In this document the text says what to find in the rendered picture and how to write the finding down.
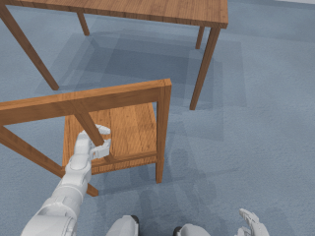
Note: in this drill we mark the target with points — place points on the left robot hand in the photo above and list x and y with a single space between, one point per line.
84 144

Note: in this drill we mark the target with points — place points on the robot left thigh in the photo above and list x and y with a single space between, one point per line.
124 227

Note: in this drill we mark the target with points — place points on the chair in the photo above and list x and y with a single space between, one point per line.
136 137

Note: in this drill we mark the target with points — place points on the right robot hand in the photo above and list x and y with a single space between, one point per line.
256 228

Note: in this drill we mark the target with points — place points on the robot left upper arm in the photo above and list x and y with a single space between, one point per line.
52 225

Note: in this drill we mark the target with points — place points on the robot right foot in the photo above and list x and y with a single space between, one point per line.
176 230

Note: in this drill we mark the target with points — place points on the robot left forearm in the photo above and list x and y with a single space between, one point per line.
71 190

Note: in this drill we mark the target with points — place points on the table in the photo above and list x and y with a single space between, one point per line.
201 13

